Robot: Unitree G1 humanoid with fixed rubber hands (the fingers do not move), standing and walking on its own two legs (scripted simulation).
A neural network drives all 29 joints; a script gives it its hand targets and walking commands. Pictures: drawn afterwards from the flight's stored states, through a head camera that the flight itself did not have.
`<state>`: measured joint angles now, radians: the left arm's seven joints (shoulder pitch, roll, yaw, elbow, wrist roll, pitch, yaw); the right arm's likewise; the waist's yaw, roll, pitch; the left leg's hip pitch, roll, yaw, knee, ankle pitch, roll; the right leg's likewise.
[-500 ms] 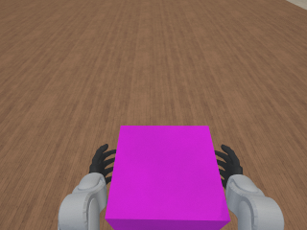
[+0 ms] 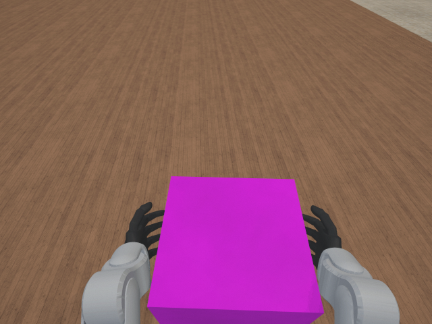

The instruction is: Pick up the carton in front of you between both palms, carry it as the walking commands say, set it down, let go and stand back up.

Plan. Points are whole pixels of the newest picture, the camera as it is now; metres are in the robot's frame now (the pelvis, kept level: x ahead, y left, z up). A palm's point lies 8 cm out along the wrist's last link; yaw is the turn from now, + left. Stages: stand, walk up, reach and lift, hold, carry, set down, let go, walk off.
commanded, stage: carry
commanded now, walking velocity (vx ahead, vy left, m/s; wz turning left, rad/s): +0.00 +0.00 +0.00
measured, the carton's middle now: (229, 264) +0.24 +0.00 +0.02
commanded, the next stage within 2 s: hold in 1.10 s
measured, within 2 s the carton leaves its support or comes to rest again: neither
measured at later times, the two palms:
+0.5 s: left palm (148, 266) +0.21 +0.14 +0.05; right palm (330, 271) +0.21 -0.16 +0.06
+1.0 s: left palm (154, 270) +0.21 +0.13 +0.04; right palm (333, 275) +0.21 -0.17 +0.05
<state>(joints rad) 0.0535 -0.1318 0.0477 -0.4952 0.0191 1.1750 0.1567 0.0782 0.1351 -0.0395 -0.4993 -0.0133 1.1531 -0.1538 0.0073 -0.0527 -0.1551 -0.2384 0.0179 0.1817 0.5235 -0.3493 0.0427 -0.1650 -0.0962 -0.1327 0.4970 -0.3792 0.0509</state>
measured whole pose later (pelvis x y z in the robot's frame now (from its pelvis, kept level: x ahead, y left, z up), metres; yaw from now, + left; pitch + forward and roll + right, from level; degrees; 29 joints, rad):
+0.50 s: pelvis -0.05 -0.01 +0.00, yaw +0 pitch +2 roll +0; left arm -0.10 -0.13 0.09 -0.07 0.17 0.94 0.07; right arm -0.10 0.13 -0.10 -0.08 -0.17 0.94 -0.04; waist 0.01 -0.01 -0.11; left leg -0.27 0.03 0.17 0.52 -0.27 0.04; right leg -0.21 -0.08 -0.14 0.52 -0.33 0.02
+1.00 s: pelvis -0.08 -0.02 +0.00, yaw +0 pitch +2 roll +0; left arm -0.21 -0.14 0.17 0.13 0.22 0.73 0.02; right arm -0.21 0.14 -0.17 0.12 -0.22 0.73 -0.02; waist 0.00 -0.01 -0.07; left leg -0.33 0.05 0.16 0.52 -0.22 0.03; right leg -0.27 -0.06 -0.15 0.52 -0.28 0.00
